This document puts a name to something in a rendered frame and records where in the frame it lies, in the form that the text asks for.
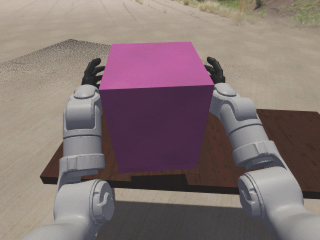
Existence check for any left robot forearm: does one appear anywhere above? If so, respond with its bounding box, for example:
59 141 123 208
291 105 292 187
53 84 105 219

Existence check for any robot left hand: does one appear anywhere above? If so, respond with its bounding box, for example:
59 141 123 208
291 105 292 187
81 58 106 89

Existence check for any table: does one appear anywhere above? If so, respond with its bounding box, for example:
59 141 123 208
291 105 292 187
40 103 320 240

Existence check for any right robot upper arm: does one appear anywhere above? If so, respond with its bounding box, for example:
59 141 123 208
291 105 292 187
238 166 320 240

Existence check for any right robot forearm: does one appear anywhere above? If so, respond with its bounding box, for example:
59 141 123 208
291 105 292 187
209 83 304 204

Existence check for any left robot upper arm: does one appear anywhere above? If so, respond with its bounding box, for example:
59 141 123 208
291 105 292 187
21 179 115 240

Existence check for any robot right hand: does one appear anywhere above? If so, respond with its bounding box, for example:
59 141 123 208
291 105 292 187
204 56 226 84

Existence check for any carton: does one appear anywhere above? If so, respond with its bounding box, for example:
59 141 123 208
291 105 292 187
98 41 215 174

